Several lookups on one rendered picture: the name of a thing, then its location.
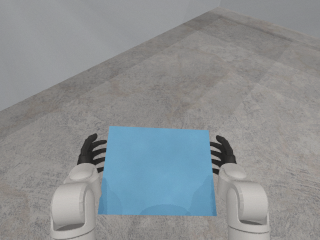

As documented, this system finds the robot right forearm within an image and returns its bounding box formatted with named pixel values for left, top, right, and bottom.
left=217, top=163, right=270, bottom=240

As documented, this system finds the robot left forearm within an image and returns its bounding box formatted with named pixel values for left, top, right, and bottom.
left=50, top=163, right=102, bottom=240

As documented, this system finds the carton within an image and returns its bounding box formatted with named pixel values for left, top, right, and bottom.
left=97, top=126, right=217, bottom=216

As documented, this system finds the robot right hand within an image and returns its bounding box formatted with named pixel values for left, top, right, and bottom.
left=210, top=135, right=237, bottom=175

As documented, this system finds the robot left hand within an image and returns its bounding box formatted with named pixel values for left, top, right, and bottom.
left=77, top=133, right=107, bottom=173

